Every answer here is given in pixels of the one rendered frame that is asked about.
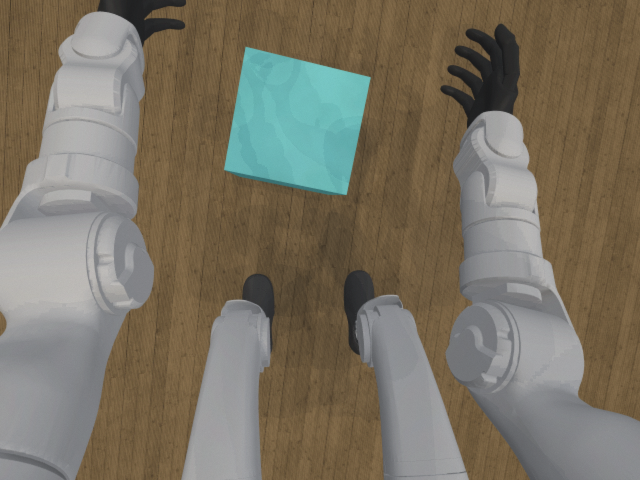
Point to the left robot upper arm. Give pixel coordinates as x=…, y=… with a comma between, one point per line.
x=66, y=285

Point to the right robot forearm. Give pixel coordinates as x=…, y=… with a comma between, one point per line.
x=503, y=257

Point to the right robot foot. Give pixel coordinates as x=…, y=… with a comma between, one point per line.
x=358, y=289

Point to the carton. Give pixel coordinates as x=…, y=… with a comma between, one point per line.
x=296, y=123

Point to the right robot hand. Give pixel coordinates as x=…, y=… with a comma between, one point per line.
x=498, y=90

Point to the right robot upper arm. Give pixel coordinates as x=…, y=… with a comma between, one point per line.
x=524, y=368

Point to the left robot hand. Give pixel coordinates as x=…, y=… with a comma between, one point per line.
x=135, y=11

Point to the left robot thigh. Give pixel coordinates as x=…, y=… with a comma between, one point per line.
x=225, y=442

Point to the left robot forearm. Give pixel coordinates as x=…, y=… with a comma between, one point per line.
x=90, y=132

